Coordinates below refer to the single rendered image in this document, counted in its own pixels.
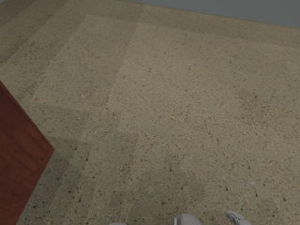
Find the table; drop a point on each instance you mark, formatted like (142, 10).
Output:
(24, 154)

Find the right robot hand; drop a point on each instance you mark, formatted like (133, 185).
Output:
(236, 218)

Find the right robot thigh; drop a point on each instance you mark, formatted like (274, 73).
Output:
(185, 219)

